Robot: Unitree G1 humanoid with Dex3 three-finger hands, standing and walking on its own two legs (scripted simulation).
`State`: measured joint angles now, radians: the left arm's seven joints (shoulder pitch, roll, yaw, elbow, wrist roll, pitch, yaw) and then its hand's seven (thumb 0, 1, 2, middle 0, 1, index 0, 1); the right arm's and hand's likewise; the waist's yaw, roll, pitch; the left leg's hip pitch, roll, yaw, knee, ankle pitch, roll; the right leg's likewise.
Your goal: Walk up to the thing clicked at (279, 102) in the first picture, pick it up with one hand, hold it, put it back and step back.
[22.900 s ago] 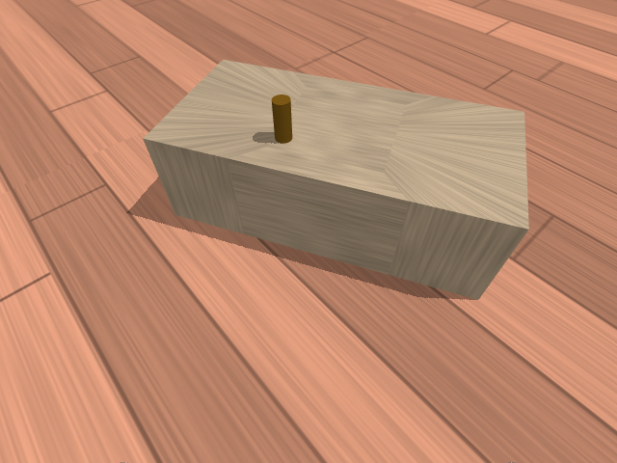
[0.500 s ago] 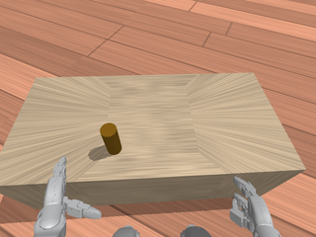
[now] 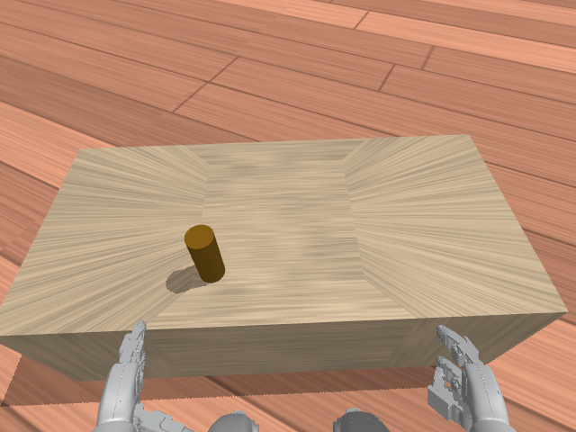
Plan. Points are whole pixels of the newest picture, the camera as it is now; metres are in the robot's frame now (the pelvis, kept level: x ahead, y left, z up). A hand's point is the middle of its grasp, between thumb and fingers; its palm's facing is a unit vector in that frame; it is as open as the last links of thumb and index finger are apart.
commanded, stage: home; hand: left
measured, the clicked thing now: (206, 255) +0.50 +0.21 -0.22
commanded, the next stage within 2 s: stand in 1.62 s
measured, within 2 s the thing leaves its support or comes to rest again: neither
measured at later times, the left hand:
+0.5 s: hand (160, 385) +0.19 +0.19 -0.04, palm faces +0.12 -0.96 -0.25, open 17.5 cm
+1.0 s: hand (160, 388) +0.18 +0.19 -0.05, palm faces +0.12 -0.96 -0.24, open 17.5 cm
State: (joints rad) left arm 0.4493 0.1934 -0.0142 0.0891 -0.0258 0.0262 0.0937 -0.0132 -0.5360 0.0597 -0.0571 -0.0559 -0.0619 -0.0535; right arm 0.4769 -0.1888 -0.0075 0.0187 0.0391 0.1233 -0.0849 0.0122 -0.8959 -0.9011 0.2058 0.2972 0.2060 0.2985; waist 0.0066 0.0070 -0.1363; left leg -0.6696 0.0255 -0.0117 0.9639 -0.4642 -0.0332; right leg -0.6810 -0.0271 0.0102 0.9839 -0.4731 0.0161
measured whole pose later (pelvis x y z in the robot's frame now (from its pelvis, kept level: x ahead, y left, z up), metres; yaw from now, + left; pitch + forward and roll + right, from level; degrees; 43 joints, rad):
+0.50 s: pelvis +0.01 +0.01 +0.00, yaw +0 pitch +10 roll +0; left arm 0.46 0.20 -0.01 0.07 -0.02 0.03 0.10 -0.01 -0.54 0.05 -0.05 -0.05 -0.06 -0.05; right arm 0.48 -0.19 -0.02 0.00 0.04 0.13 -0.09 0.01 -0.90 -0.90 0.21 0.30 0.21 0.30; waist 0.01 0.00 -0.15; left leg -0.68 0.02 0.00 0.99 -0.49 -0.02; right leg -0.68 -0.03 0.02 0.99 -0.49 0.03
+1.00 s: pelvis +0.01 +0.01 +0.00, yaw +0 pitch +11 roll +0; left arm 0.47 0.20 -0.01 0.05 -0.02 0.04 0.10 -0.01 -0.55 0.05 -0.05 -0.05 -0.06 -0.05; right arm 0.48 -0.19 -0.01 0.00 0.03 0.12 -0.09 0.01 -0.90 -0.90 0.21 0.30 0.21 0.30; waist 0.01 0.00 -0.14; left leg -0.68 0.02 0.00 0.99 -0.49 -0.02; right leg -0.69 -0.03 0.02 0.99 -0.49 0.03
